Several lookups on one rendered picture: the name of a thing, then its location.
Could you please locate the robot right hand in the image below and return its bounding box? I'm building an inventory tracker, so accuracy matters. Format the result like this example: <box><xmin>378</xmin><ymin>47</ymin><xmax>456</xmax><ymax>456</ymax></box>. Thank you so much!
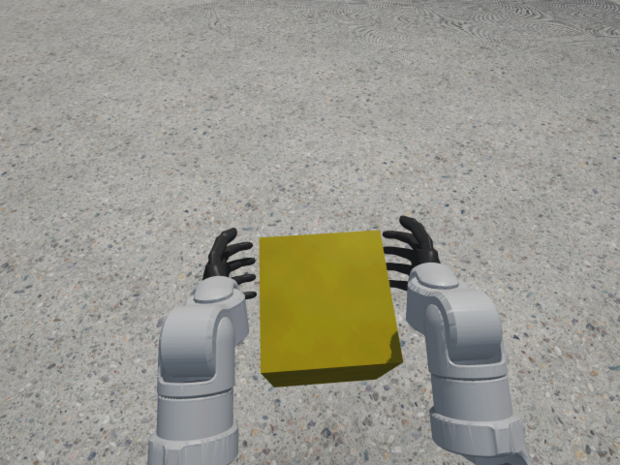
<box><xmin>383</xmin><ymin>215</ymin><xmax>440</xmax><ymax>291</ymax></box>

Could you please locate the robot left forearm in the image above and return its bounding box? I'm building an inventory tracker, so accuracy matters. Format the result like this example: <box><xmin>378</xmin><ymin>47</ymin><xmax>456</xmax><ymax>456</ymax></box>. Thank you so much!
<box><xmin>147</xmin><ymin>276</ymin><xmax>249</xmax><ymax>465</ymax></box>

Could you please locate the robot right forearm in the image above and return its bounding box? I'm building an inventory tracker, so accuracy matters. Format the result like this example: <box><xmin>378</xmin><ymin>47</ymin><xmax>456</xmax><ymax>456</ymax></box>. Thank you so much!
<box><xmin>406</xmin><ymin>263</ymin><xmax>532</xmax><ymax>465</ymax></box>

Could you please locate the carton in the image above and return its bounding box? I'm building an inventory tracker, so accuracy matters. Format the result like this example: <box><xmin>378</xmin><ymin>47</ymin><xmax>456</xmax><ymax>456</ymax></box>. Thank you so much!
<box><xmin>259</xmin><ymin>231</ymin><xmax>403</xmax><ymax>388</ymax></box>

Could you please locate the robot left hand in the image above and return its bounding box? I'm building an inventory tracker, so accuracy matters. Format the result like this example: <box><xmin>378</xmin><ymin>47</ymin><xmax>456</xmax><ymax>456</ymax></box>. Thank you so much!
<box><xmin>202</xmin><ymin>228</ymin><xmax>257</xmax><ymax>299</ymax></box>

